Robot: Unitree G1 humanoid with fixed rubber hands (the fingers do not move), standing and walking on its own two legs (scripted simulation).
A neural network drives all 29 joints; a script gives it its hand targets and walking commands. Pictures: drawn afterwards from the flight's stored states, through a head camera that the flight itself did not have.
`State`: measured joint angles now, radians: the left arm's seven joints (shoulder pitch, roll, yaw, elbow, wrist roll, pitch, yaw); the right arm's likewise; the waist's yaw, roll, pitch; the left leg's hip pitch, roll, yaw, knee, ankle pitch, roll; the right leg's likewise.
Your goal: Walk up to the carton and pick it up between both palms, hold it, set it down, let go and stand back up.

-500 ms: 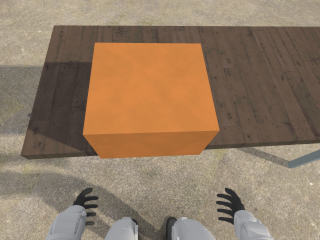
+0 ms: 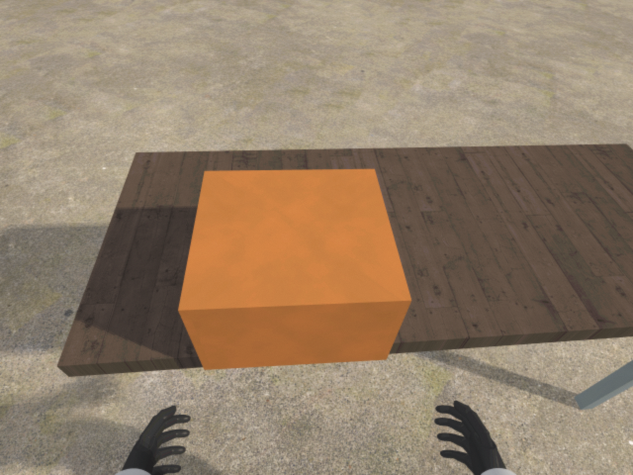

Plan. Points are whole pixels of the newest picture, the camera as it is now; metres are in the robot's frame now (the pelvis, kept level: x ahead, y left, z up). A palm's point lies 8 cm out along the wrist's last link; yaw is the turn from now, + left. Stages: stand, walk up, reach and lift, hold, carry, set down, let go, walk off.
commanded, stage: let go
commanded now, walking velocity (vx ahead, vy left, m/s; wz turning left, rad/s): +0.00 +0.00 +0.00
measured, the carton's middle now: (294, 263) +0.44 +0.05 -0.04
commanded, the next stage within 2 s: stand in 0.32 s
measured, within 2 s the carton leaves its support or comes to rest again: neither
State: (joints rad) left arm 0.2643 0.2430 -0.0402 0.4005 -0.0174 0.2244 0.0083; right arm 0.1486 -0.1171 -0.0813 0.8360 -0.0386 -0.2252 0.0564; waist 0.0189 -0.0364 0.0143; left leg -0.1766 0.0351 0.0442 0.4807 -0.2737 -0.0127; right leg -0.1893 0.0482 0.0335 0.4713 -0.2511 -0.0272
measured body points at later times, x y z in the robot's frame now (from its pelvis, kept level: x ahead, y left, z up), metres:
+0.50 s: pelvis +0.00 +0.01 +0.00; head -0.01 +0.03 +0.45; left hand +0.12 +0.25 -0.11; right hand +0.10 -0.21 -0.13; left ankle -0.01 +0.12 -0.74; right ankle +0.00 -0.10 -0.74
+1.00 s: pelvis +0.04 +0.05 +0.00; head +0.00 +0.05 +0.45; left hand -0.03 +0.24 -0.17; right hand +0.04 -0.16 -0.16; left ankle -0.01 +0.12 -0.74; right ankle +0.00 -0.10 -0.74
